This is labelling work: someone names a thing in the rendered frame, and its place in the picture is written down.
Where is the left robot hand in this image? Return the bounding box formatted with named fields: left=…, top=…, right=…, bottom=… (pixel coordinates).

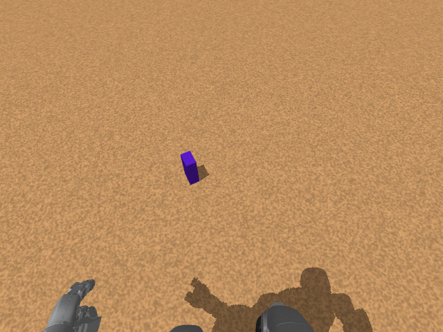
left=46, top=279, right=102, bottom=332

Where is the carton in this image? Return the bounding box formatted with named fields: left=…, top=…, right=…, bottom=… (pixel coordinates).
left=180, top=151, right=199, bottom=184

